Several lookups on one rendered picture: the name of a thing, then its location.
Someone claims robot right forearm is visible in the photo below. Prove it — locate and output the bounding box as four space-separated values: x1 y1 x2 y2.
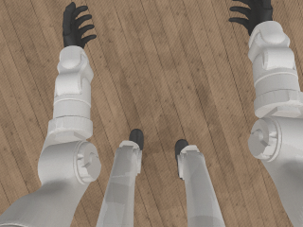
247 21 303 119

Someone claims left robot hand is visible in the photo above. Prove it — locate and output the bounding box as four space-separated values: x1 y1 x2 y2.
62 2 97 49

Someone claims left robot thigh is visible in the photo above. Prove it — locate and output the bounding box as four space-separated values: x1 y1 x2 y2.
96 145 142 227

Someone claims right robot upper arm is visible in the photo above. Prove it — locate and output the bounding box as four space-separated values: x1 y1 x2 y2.
247 115 303 227

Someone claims right robot hand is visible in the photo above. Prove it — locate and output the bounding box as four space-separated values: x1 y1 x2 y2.
228 0 274 36

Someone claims left robot upper arm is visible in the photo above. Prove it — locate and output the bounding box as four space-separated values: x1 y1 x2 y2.
0 140 101 227

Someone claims robot left foot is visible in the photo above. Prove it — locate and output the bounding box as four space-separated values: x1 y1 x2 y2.
129 129 144 150

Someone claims robot left forearm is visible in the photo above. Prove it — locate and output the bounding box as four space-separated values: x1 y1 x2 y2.
38 45 94 180

